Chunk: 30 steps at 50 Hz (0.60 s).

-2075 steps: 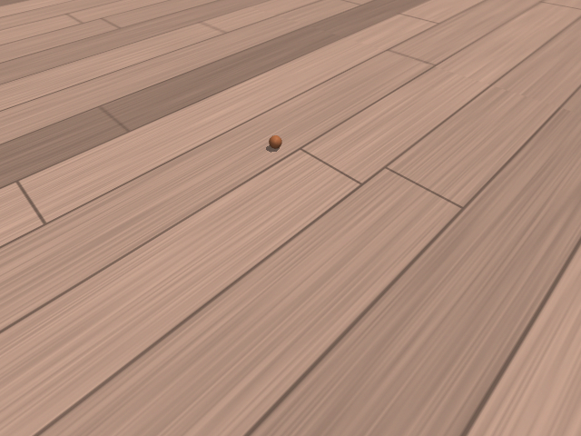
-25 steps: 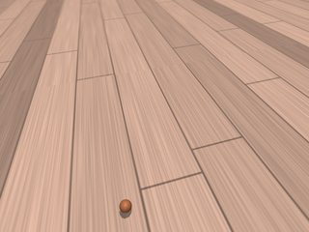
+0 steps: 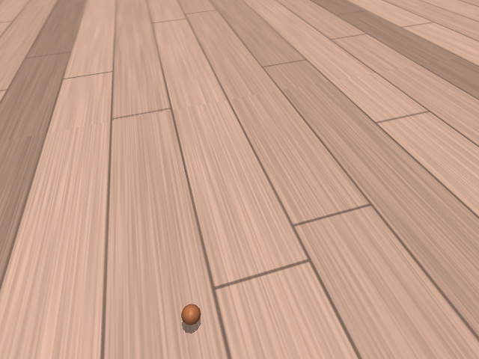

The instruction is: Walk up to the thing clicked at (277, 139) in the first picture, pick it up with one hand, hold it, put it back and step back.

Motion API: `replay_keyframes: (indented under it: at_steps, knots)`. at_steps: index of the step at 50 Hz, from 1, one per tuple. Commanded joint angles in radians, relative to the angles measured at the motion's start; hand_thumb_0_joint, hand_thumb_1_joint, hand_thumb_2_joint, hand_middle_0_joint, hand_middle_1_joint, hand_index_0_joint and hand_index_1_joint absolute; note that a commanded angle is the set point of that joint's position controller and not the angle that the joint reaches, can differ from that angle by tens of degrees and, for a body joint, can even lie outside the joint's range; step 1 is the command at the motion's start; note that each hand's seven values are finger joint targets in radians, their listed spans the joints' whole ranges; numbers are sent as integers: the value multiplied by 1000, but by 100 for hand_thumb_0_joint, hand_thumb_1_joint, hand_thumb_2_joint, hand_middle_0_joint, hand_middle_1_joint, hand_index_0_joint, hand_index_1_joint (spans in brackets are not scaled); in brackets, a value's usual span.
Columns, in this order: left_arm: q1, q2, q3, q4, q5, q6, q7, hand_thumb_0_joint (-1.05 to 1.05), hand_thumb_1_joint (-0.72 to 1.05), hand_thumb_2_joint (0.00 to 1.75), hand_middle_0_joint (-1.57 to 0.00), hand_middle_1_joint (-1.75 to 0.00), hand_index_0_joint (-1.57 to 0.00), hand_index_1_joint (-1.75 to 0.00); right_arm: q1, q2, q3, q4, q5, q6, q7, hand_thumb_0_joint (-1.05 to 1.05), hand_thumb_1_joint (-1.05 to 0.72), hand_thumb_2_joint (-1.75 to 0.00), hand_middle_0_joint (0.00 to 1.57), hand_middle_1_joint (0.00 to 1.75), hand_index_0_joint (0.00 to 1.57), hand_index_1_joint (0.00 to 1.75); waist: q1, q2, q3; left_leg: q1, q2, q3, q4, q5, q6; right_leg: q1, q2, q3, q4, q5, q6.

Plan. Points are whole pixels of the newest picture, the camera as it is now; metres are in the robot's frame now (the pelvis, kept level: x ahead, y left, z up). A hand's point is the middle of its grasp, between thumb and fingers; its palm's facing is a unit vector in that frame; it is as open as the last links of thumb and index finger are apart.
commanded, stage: stand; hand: left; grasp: from above
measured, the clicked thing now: (191, 314) +0.47 +0.25 -0.74
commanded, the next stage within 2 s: step back in 1.14 s
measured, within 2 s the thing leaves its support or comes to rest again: neither
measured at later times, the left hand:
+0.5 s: hand out of the picture +0.09 +0.24 -0.16, palm faces +0.01 -0.94 -0.34, open 7.4 cm
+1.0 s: hand out of the picture +0.08 +0.24 -0.16, palm faces -0.01 -0.94 -0.33, open 7.4 cm
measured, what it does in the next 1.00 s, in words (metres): stands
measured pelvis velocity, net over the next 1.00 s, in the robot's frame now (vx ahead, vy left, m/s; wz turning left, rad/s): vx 0.01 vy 0.00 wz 0.00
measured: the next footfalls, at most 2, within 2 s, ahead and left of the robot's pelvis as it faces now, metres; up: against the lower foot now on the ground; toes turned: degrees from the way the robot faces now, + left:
left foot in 1.58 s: -0.05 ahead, +0.14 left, +0.00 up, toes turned -3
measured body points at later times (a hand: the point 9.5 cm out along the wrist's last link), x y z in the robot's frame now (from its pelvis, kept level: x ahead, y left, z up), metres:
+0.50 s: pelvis +0.01 +0.00 +0.00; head +0.01 -0.01 +0.45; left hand +0.09 +0.29 -0.13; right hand +0.08 -0.30 -0.14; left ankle +0.02 +0.12 -0.75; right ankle +0.00 -0.12 -0.75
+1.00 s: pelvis +0.01 +0.00 +0.00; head +0.02 -0.01 +0.45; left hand +0.08 +0.29 -0.13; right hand +0.07 -0.30 -0.14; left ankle +0.02 +0.12 -0.75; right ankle +0.00 -0.12 -0.75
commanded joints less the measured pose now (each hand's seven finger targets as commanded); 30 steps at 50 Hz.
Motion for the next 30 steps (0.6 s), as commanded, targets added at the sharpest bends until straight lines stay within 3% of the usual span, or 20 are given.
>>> replay_keyframes:
  at_steps: [1,3,9,26,30]
  knots:
    - [-30,198,35,-55,-6,-18,11,0,90,90,-20,-30,-20,-30,-41,-195,-28,-55,4,-21,-13,0,-90,-90,20,30,20,30,3,-9,-37,13,111,-98,-68,44,25,-29,-105,92,-66,56,-30]
    - [-40,197,34,-59,-5,-18,11,0,90,90,-20,-30,-20,-30,-34,-196,-28,-54,3,-20,-12,0,-90,-90,20,30,20,30,-3,-12,-40,3,112,-93,-66,32,26,-23,-105,93,-71,50,-29]
    - [-48,205,36,-63,-10,-22,11,0,90,90,-20,-30,-20,-30,-32,-201,-25,-47,5,-24,-14,0,-90,-90,20,30,20,30,-2,-7,-68,26,119,-85,-52,149,25,11,-116,95,-55,163,-27]
    - [-72,224,40,-76,-10,-23,7,0,90,90,-20,-30,-20,-30,-63,-218,-24,-58,8,-27,-11,0,-90,-90,20,30,20,30,-3,-17,-81,53,128,-81,-54,178,23,5,-115,91,-63,183,-26]
    - [-73,220,35,-80,-11,-25,5,0,90,90,-20,-30,-20,-30,-63,-223,-24,-56,7,-26,-8,0,-90,-90,20,30,20,30,-5,-7,-66,33,125,-83,-62,135,21,-3,-112,89,-77,131,-23]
